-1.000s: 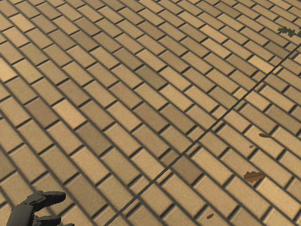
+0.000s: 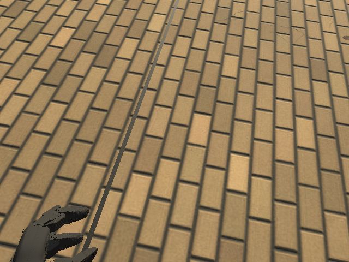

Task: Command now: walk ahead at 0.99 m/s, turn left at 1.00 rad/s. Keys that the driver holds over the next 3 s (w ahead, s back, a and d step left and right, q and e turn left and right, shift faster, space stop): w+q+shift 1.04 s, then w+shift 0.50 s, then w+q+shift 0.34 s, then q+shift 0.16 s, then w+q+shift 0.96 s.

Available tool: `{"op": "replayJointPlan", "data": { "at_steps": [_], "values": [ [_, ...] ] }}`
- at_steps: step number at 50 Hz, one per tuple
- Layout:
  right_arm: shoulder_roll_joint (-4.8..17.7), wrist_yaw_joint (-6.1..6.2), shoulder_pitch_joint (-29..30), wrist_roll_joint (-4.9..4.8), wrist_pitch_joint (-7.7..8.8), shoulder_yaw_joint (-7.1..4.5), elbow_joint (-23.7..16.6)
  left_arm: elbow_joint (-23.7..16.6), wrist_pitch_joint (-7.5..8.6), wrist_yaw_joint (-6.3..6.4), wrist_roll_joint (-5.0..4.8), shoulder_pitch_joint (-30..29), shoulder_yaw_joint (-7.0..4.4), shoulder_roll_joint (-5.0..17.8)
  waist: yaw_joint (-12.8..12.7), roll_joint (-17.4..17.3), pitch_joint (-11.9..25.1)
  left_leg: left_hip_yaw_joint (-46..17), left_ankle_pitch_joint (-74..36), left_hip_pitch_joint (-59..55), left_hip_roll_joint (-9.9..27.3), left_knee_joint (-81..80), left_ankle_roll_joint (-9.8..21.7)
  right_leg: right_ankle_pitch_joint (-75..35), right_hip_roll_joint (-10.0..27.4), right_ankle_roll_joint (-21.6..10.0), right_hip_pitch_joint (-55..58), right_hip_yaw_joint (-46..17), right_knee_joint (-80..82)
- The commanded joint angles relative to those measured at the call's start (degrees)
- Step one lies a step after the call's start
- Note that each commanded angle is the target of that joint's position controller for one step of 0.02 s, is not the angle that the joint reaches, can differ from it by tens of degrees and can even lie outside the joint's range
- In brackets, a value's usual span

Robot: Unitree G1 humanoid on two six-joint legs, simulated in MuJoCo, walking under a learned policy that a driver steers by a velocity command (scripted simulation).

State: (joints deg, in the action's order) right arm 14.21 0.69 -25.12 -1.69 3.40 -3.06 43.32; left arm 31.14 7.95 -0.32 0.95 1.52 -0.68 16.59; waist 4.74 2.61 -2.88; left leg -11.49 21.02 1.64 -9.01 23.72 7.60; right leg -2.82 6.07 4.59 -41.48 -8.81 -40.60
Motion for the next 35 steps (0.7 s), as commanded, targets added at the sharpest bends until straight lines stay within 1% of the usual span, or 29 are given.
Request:
{"op": "replayJointPlan", "data": {
  "at_steps": [1,3,4,5,6,7,8,9,10,11,12,13,14,15,16,19,22,23,25,26,27,28,29,30,31,32,33,34,35],
  "values": [
    [11.4,1.04,3.5,-1.06,1.50,-3.53,-3.1,-5.0,0.35,0.39,-2.22,-4.5,-2.41,5.2,-1.2,-6.8,-2.8,-10.4,-6.0,24.9,7.9,-9.5,5.4,-9.1,-5.7,0.8,25.8,4.5,9.0],
    [10.5,1.23,2.2,-1.26,0.90,-3.71,-2.0,-5.5,0.47,0.56,-3.06,-4.9,-3.57,7.5,-1.9,-8.4,-1.6,-13.4,-11.8,14.0,9.9,-4.3,3.8,-3.4,-5.5,-0.1,24.3,3.0,11.9],
    [10.7,1.17,2.4,-0.66,0.39,-3.85,-1.8,-4.7,0.54,0.66,-3.28,-0.2,-4.79,9.3,-4.9,-9.2,1.9,-13.6,-21.9,9.9,10.1,1.7,2.7,1.3,-6.5,-1.2,28.4,3.9,11.1],
    [11.2,0.66,4.2,0.72,-0.10,-3.73,-2.1,-3.1,0.29,0.98,-3.73,10.4,-6.23,11.0,-11.6,-10.1,8.5,-11.5,-32.5,9.2,8.7,13.4,0.4,5.1,-6.4,-2.3,38.6,6.0,8.6],
    [8.5,-0.12,7.6,2.67,-0.18,-2.39,-4.1,-0.8,-0.66,1.77,-3.66,26.4,-6.62,12.1,-19.5,-10.3,19.3,-9.8,-31.5,18.6,8.2,32.2,-2.0,14.1,0.3,-4.3,58.5,1.0,0.2],
    [-2.1,-0.74,-6.4,-0.51,0.50,0.44,-6.7,1.8,-0.57,0.59,-0.38,28.8,-7.07,17.9,-9.4,23.2,32.1,-5.0,11.4,36.5,0.1,57.3,-4.2,38.6,18.0,-15.1,77.2,-35.3,14.6],
    [3.3,-0.37,-3.9,-3.20,0.27,0.85,-6.3,0.8,-0.54,-0.38,-0.47,26.6,-6.59,13.4,-10.7,25.3,29.2,-1.7,6.9,44.6,6.4,63.6,-4.1,59.3,19.9,-15.1,74.0,-49.2,24.1],
    [8.3,-0.20,4.5,-2.52,-0.22,-0.32,-6.7,0.1,-1.17,0.32,-0.98,22.5,-5.70,8.6,-13.0,16.3,18.0,2.0,1.8,47.6,8.9,63.8,-4.2,54.2,17.0,-12.8,65.2,-38.4,25.1],
    [9.6,-0.22,9.7,-1.01,-0.40,-0.75,-7.3,1.3,-2.01,0.61,-0.38,20.3,-5.32,7.7,-12.7,5.5,11.1,4.0,-0.3,46.2,11.0,61.7,-4.2,41.6,14.3,-11.5,56.6,-27.8,24.4],
    [9.0,-0.55,13.6,0.40,-0.31,-0.83,-8.7,2.7,-2.40,0.71,0.27,19.3,-5.24,7.5,-11.5,1.1,6.1,4.8,-1.1,44.1,13.0,58.7,-3.9,30.8,12.4,-11.3,48.5,-19.9,24.2],
    [8.0,-1.08,13.6,-0.02,-0.77,-0.99,-9.2,3.8,-2.18,0.91,0.77,17.4,-4.85,6.4,-9.0,2.0,3.4,4.1,-2.0,40.8,15.4,56.1,-3.6,24.3,11.3,-11.3,42.1,-14.1,25.0],
    [6.8,-1.20,13.5,-0.76,-1.61,-0.98,-9.3,4.8,-1.94,0.69,0.33,15.9,-4.28,4.3,-7.7,2.3,1.8,4.4,-1.3,39.4,16.5,54.5,-3.2,21.7,9.9,-10.9,39.2,-9.2,26.5],
    [5.3,-1.29,13.1,-1.36,-2.44,-0.68,-9.9,5.9,-1.73,0.44,-0.62,15.1,-4.06,3.6,-6.4,4.2,0.9,4.7,-0.4,39.7,17.7,53.4,-3.1,20.1,10.6,-11.3,37.4,-6.5,27.6],
    [4.2,-1.35,14.0,-1.31,-3.12,-0.33,-10.4,6.9,-1.58,0.23,-1.53,14.5,-4.03,3.1,-5.9,3.7,-1.0,4.9,-0.3,41.3,19.0,52.0,-3.1,17.8,11.0,-11.5,36.2,-3.5,28.9],
    [3.6,-1.49,15.1,-0.92,-3.38,-0.07,-11.1,7.6,-1.51,0.20,-1.82,14.2,-4.24,3.7,-5.4,3.0,-2.3,5.3,-2.4,43.3,19.4,51.2,-3.3,15.0,11.4,-11.8,35.9,-0.5,29.9],
    [4.2,-2.34,17.3,-0.45,-3.00,0.11,-11.9,8.1,-1.34,0.61,-0.82,12.0,-5.07,6.9,-4.0,0.7,-4.9,7.0,-13.3,44.0,19.4,43.7,-4.2,8.8,9.6,-11.0,34.1,10.1,33.1],
    [5.3,-3.69,23.7,-0.09,-2.23,0.03,-12.8,9.5,-1.59,0.92,-0.70,14.4,-5.57,9.4,-6.1,-3.1,-6.9,12.7,-22.8,40.9,17.1,31.6,-2.8,2.6,7.1,-9.1,36.8,18.9,35.3],
    [5.3,-4.15,25.3,-0.09,-1.98,0.02,-13.2,10.0,-1.76,0.88,-0.83,15.2,-5.73,10.6,-6.3,-3.4,-7.2,14.7,-24.1,38.2,15.9,27.6,-2.0,-2.8,7.0,-8.6,37.9,20.9,35.4],
    [7.5,-4.49,24.7,-0.45,-1.61,-1.07,-13.4,10.5,-2.43,0.85,-0.95,16.2,-6.26,13.8,-4.4,-0.4,-4.3,20.4,-22.3,29.7,10.4,24.0,-0.1,-33.1,6.9,-7.8,42.3,23.5,30.2],
    [9.3,-4.37,21.7,-1.06,-1.80,-2.00,-13.0,10.5,-3.13,0.93,-1.34,16.3,-6.64,15.7,-1.7,2.9,-1.7,22.2,-18.2,25.8,7.8,24.4,0.7,-48.8,7.6,-7.7,45.2,23.9,24.0],
    [11.8,-4.20,14.5,-1.66,-2.27,-3.40,-11.7,10.0,-3.88,0.95,-1.64,15.0,-7.02,17.1,2.9,5.6,2.3,22.8,-13.8,18.2,5.8,25.0,2.0,-59.4,8.5,-7.9,45.8,24.0,13.8],
    [15.5,-3.91,2.6,-1.63,-2.83,-5.43,-8.4,8.8,-4.20,1.09,-1.95,12.6,-7.24,17.4,8.8,6.1,8.0,21.9,-11.9,2.8,4.4,23.2,4.0,-62.1,8.6,-8.0,40.1,23.0,-0.6],
    [18.4,-3.08,-9.6,-1.64,-3.51,-7.22,-3.9,8.0,-3.67,1.40,-2.27,9.9,-6.32,14.4,13.7,-0.8,10.7,14.6,-16.5,-16.7,6.4,15.5,7.1,-33.9,3.7,-5.6,25.4,22.1,-22.7],
    [21.1,-2.63,-6.1,-1.65,-3.77,-7.21,-3.8,5.9,-1.56,0.99,-0.38,11.5,-3.12,3.4,5.4,-22.8,7.2,-1.8,-19.5,-22.9,11.5,13.1,11.5,33.4,-9.1,-3.4,6.4,18.3,-49.1],
    [20.3,-3.17,-0.9,0.34,-1.53,-5.48,-8.2,0.9,1.52,0.31,-2.60,17.3,-1.62,3.0,-1.0,-23.3,22.8,-37.2,10.7,-31.1,22.8,-1.9,23.0,35.8,-10.5,-4.6,-7.4,2.2,-55.7],
    [15.4,-3.29,-1.6,0.54,-0.13,-4.99,-8.9,0.1,3.04,0.37,-3.81,7.8,-2.51,9.0,3.0,-10.0,17.6,-41.5,19.8,-25.0,23.4,-10.4,18.4,28.9,-7.1,-6.7,-8.8,-0.2,-49.4],
    [14.3,-3.56,-0.2,1.02,1.29,-4.48,-7.5,-0.9,3.33,0.59,-4.43,4.4,-2.59,8.4,-0.2,-2.7,7.7,-38.6,16.7,-14.0,22.8,-12.8,16.0,25.6,-5.7,-7.2,-7.9,0.4,-42.3],
    [12.3,-3.71,3.5,1.14,2.26,-3.73,-7.4,0.8,2.74,1.17,-2.73,4.8,-2.30,7.1,-3.2,3.3,4.9,-32.7,10.6,-5.2,20.4,-11.7,13.6,22.9,-2.9,-6.8,-2.1,-0.4,-37.1],
    [12.1,-3.24,7.1,1.37,2.57,-3.62,-7.9,1.4,1.99,0.97,-1.65,7.8,-2.51,6.7,-6.6,1.0,3.1,-28.2,5.9,2.0,17.6,-10.3,13.7,21.1,-2.1,-5.5,2.3,-1.2,-33.2]
  ]
}}
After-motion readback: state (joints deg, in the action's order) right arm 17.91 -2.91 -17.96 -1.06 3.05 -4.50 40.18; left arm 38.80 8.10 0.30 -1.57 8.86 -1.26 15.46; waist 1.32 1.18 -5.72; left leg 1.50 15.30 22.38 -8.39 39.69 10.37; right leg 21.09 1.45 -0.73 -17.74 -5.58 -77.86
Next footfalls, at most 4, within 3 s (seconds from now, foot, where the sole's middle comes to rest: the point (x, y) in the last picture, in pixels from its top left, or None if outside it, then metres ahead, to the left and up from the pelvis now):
0.12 right None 0.36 -0.18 -0.77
0.58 left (106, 220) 0.64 0.20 -0.77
1.00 right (71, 133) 1.08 0.39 -0.77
1.48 left None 0.95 0.89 -0.77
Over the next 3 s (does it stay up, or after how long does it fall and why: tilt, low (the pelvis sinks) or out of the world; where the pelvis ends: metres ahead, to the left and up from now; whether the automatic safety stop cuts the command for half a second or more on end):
stays up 0.80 1.84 -0.01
